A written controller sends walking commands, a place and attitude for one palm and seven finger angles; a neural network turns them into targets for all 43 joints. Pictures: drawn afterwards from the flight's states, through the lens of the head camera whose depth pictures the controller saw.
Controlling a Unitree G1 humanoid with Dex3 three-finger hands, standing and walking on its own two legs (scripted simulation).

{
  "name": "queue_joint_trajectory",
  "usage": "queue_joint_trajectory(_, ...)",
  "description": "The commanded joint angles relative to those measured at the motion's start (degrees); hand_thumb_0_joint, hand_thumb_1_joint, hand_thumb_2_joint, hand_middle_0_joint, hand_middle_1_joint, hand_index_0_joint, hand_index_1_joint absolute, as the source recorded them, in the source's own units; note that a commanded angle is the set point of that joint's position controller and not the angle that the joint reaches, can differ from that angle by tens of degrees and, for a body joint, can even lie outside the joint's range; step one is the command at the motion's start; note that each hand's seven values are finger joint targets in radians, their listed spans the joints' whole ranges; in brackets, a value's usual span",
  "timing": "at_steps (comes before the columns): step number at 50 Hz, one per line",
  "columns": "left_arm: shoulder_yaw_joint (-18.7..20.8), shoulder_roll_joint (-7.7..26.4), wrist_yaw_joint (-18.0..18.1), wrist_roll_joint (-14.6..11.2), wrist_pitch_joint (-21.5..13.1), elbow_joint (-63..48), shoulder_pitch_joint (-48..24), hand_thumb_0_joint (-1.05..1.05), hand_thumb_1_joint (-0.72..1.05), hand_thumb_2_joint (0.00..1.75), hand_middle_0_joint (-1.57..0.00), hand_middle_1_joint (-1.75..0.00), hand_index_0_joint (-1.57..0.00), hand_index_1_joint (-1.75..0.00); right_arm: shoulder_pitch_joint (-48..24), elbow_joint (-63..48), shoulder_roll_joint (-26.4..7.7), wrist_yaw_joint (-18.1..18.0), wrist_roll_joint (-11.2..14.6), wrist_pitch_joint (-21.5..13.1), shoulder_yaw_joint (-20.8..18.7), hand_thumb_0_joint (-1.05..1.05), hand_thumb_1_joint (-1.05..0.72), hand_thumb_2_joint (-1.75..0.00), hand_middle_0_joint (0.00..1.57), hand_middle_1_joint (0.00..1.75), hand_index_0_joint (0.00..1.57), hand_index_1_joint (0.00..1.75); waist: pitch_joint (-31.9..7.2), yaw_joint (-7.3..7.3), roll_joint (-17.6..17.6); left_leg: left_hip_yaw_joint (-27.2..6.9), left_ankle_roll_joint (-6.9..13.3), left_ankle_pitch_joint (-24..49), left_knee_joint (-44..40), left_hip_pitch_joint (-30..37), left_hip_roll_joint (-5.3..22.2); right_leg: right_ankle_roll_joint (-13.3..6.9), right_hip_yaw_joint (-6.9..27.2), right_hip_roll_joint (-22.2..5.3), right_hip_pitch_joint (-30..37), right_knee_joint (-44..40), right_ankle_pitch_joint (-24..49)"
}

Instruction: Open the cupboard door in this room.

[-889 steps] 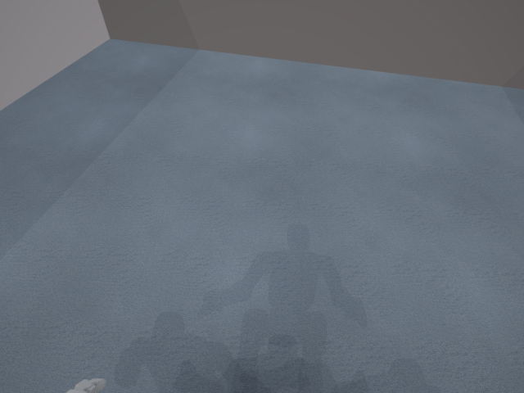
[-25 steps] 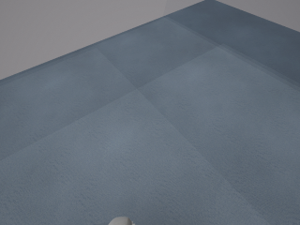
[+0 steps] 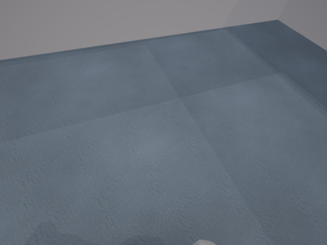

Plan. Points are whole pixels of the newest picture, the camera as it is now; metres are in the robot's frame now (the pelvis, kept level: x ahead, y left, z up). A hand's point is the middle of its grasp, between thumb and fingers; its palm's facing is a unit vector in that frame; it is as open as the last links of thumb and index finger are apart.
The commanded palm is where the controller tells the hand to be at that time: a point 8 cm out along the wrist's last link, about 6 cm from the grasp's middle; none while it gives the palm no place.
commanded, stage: turn or walk to find it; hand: left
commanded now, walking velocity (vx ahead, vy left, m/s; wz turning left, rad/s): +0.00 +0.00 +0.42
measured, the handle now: out of the picture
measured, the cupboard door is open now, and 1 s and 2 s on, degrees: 0 0 0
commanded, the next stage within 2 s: none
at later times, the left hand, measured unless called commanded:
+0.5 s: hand out of the picture +0.00 +0.13 -0.15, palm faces +0.25 -0.92 -0.28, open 7.3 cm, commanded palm none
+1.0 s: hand out of the picture -0.12 +0.19 -0.18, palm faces +0.50 -0.83 -0.23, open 7.4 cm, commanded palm none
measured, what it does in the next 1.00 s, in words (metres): steps on the spot, turning left: right foot, then left foot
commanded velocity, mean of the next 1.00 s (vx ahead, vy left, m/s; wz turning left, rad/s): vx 0.00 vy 0.00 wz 0.42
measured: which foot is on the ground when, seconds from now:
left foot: down 0.00-0.24, up 0.26-0.76, down 0.78-1.00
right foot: up 0.00-0.20, down 0.22-0.78, up 0.80-1.00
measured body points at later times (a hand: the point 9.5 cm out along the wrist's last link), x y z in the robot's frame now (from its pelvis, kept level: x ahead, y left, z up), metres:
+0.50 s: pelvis -0.02 -0.07 +0.00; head +0.02 -0.11 +0.44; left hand -0.01 +0.17 -0.13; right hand +0.06 -0.32 -0.17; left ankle -0.10 +0.09 -0.64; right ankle -0.01 -0.15 -0.74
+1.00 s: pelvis -0.06 -0.02 +0.00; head -0.04 +0.01 +0.45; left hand -0.14 +0.23 -0.16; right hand +0.15 -0.19 -0.13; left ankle -0.10 +0.06 -0.74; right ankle -0.01 -0.17 -0.66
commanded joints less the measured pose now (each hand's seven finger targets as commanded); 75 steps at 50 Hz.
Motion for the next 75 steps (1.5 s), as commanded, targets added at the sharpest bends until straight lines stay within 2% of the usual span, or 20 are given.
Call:
queue_joint_trajectory(1,0.42,3.2,0.16,-0.18,-1.44,-5.33,-3.01,0.0,0.9,0.9,-0.2,-0.3,-0.2,-0.3,4.53,-2.29,-12.22,-0.53,-0.34,-0.28,-3.85,0.0,-0.9,-0.9,0.2,0.3,0.2,0.3,-4.13,-2.68,9.27,-16.34,7.35,24.42,-5.33,6.36,15.68,-0.07,0.3,0.41,-3.45,-5.47,-2.43)
queue_joint_trajectory(9,0.49,2.57,0.56,-0.82,-2.57,-4.56,2.96,0.0,0.9,0.9,-0.2,-0.3,-0.2,-0.3,1.84,-3.21,-11.81,-0.2,-0.33,0.48,-4.38,0.0,-0.9,-0.9,0.2,0.3,0.2,0.3,-6.45,0.69,9.06,-19.04,4.54,17.78,-0.4,-5.53,11.18,-2.19,-1.61,3.6,16.48,-31.62,7.16)
queue_joint_trajectory(10,0.81,3.94,0.72,-0.59,-3.12,-4.17,4.85,0.0,0.9,0.9,-0.2,-0.3,-0.2,-0.3,2.0,-3.27,-10.5,-0.05,0.06,0.42,-4.28,0.0,-0.9,-0.9,0.2,0.3,0.2,0.3,-7.33,1.49,5.15,-17.22,2.0,11.97,3.01,-9.67,8.47,-2.58,-0.06,1.44,22.73,-39.03,11.69)
queue_joint_trajectory(12,2.0,11.36,1.13,0.52,-3.92,-4.75,6.25,0.0,0.9,0.9,-0.2,-0.3,-0.2,-0.3,2.31,-5.18,-6.17,0.18,0.37,0.47,-3.86,0.0,-0.9,-0.9,0.2,0.3,0.2,0.3,-6.34,2.21,-15.67,-3.1,-4.54,-20.31,24.83,-22.66,-3.1,-12.27,21.34,-21.41,25.64,-45.45,18.85)
queue_joint_trajectory(13,1.62,10.44,1.16,0.12,-3.58,-5.63,4.9,0.0,0.9,0.9,-0.2,-0.3,-0.2,-0.3,1.7,-4.77,-8.59,0.27,-0.09,1.17,-4.6,0.0,-0.9,-0.9,0.2,0.3,0.2,0.3,-5.02,1.78,-8.89,-5.0,-4.22,-20.1,34.41,-20.2,-0.77,-15.11,18.29,-21.95,17.95,-45.48,18.49)
queue_joint_trajectory(16,0.89,5.1,1.22,-0.22,-3.74,-7.37,-3.25,0.0,0.9,0.9,-0.2,-0.3,-0.2,-0.3,5.75,-0.9,-8.06,1.03,-0.53,2.72,-4.94,0.0,-0.9,-0.9,0.2,0.3,0.2,0.3,-0.01,-2.82,-5.9,-4.72,-5.05,-10.71,45.2,-20.1,1.89,-11.4,8.43,-13.51,11.3,-46.33,11.35)
queue_joint_trajectory(19,0.4,3.76,0.95,-0.24,-4.53,-6.58,-0.3,0.0,0.9,0.9,-0.2,-0.3,-0.2,-0.3,6.69,0.05,-6.94,1.27,-0.42,2.77,-4.42,0.0,-0.9,-0.9,0.2,0.3,0.2,0.3,-1.07,-2.2,-7.57,-2.8,-6.57,-6.03,46.47,-21.12,2.21,-10.15,1.4,-10.6,15.72,-44.4,20.6)
queue_joint_trajectory(33,1.87,8.14,0.86,1.03,-3.83,-1.98,8.76,0.0,0.9,0.9,-0.2,-0.3,-0.2,-0.3,-3.58,-2.66,-5.77,1.01,0.54,1.59,-2.24,0.0,-0.9,-0.9,0.2,0.3,0.2,0.3,-4.81,2.6,-10.06,4.32,-6.2,-14.9,20.2,-12.33,3.84,-14.55,-1.17,-16.19,22.71,-38.43,34.76)
queue_joint_trajectory(37,2.1,8.43,0.62,0.29,-3.24,-1.51,6.26,0.0,0.9,0.9,-0.2,-0.3,-0.2,-0.3,1.09,-1.78,-6.99,0.98,0.47,0.56,-2.31,0.0,-0.9,-0.9,0.2,0.3,0.2,0.3,-7.39,-0.9,-7.56,6.1,-4.91,-0.54,1.79,0.59,3.63,-9.32,-6.84,-14.34,17.62,-30.56,28.95)
queue_joint_trajectory(38,1.75,6.74,0.52,-0.16,-2.82,-2.04,6.62,0.0,0.9,0.9,-0.2,-0.3,-0.2,-0.3,2.9,-1.52,-10.12,1.05,0.33,-0.03,-2.98,0.0,-0.9,-0.9,0.2,0.3,0.2,0.3,-9.04,-2.12,0.81,0.29,-3.31,7.89,-3.48,8.78,7.72,-6.21,-9.41,-11.26,10.76,-22.76,20.97)
queue_joint_trajectory(39,0.81,3.08,0.24,-0.51,-2.44,-3.82,6.29,0.0,0.9,0.9,-0.2,-0.3,-0.2,-0.3,4.85,-1.69,-15.87,0.72,-0.12,-0.31,-4.31,0.0,-0.9,-0.9,0.2,0.3,0.2,0.3,-8.37,-3.2,17.57,-18.55,2.91,26.96,-5.09,14.77,21.9,-1.68,-11.18,-3.2,-4.17,-11.67,-7.81)
queue_joint_trajectory(40,0.05,2.78,0.59,-0.06,-1.75,-4.97,2.94,0.0,0.9,0.9,-0.2,-0.3,-0.2,-0.3,6.91,-0.76,-17.99,0.27,-0.01,0.42,-4.66,0.0,-0.9,-0.9,0.2,0.3,0.2,0.3,-7.74,-4.49,16.22,-19.08,7.72,34.58,-5.13,11.06,26.39,-1.8,-5.88,-1.84,-4.48,-4.5,-16.2)
queue_joint_trajectory(47,0.77,3.92,-0.24,0.06,-1.47,-1.93,3.46,0.0,0.9,0.9,-0.2,-0.3,-0.2,-0.3,-0.63,-2.64,-12.33,-0.81,0.06,-0.42,-2.88,0.0,-0.9,-0.9,0.2,0.3,0.2,0.3,-3.7,-0.43,8.23,-8.57,5.19,29.65,-5.13,6.42,15.03,-0.78,-0.96,-0.77,-4.68,3.54,-0.54)
queue_joint_trajectory(57,0.24,2.36,0.16,-0.32,-1.63,-5.92,-3.49,0.0,0.9,0.9,-0.2,-0.3,-0.2,-0.3,3.74,-2.22,-12.33,-0.51,-0.54,-0.01,-4.02,0.0,-0.9,-0.9,0.2,0.3,0.2,0.3,-3.96,-2.61,10.18,-16.15,7.36,25.94,-4.1,5.19,15.1,-0.48,-0.49,1.28,-0.76,-10.51,-4.14)
queue_joint_trajectory(62,0.29,2.35,0.38,-0.87,-2.64,-4.84,1.94,0.0,0.9,0.9,-0.2,-0.3,-0.2,-0.3,1.91,-2.87,-12.03,-0.31,-0.38,0.41,-4.38,0.0,-0.9,-0.9,0.2,0.3,0.2,0.3,-6.83,0.11,9.72,-18.36,5.11,24.21,0.5,-1.75,12.05,-1.78,-1.81,3.74,13.5,-30.2,4.8)
queue_joint_trajectory(64,1.09,6.37,0.82,-0.2,-3.79,-3.98,5.57,0.0,0.9,0.9,-0.2,-0.3,-0.2,-0.3,2.75,-3.19,-8.85,0.16,0.5,0.24,-4.12,0.0,-0.9,-0.9,0.2,0.3,0.2,0.3,-9.45,1.56,-0.15,-12.87,-0.62,7.73,8.29,-12.13,5.82,-3.75,4.39,-4.68,27.67,-42.26,14.4)
queue_joint_trajectory(65,2.04,10.87,1.17,0.47,-4.08,-4.05,6.37,0.0,0.9,0.9,-0.2,-0.3,-0.2,-0.3,2.54,-4.56,-5.49,0.34,0.55,0.19,-3.47,0.0,-0.9,-0.9,0.2,0.3,0.2,0.3,-8.17,2.2,-14.42,-3.18,-4.46,-15.61,20.46,-21.83,-2.16,-9.89,17.62,-18.54,30.58,-43.24,21.75)
queue_joint_trajectory(66,1.99,11.01,1.17,0.15,-3.73,-4.77,6.35,0.0,0.9,0.9,-0.2,-0.3,-0.2,-0.3,1.08,-5.03,-8.1,0.12,0.15,0.94,-4.38,0.0,-0.9,-0.9,0.2,0.3,0.2,0.3,-6.74,2.76,-11.23,-3.65,-4.49,-21.72,31.47,-19.94,-0.72,-14.79,18.23,-23.54,21.82,-43.84,26.1)
queue_joint_trajectory(71,0.81,4.52,1.14,0.07,-3.95,-7.02,-3.32,0.0,0.9,0.9,-0.2,-0.3,-0.2,-0.3,5.98,-0.47,-6.91,1.39,-0.45,2.83,-4.7,0.0,-0.9,-0.9,0.2,0.3,0.2,0.3,-0.49,-2.71,-6.41,-2.57,-5.76,-8.39,46.45,-19.57,2.77,-11.03,3.0,-12.37,12.1,-44.97,13.97)
queue_joint_trajectory(75,0.97,5.18,1.09,0.27,-4.22,-5.67,1.39,0.0,0.9,0.9,-0.2,-0.3,-0.2,-0.3,3.52,-0.93,-7.16,1.43,-0.37,2.87,-4.23,0.0,-0.9,-0.9,0.2,0.3,0.2,0.3,-1.24,-0.5,-8.59,-0.83,-7.18,-8.29,42.17,-19.59,3.63,-11.64,1.05,-12.84,15.89,-44.41,17.08)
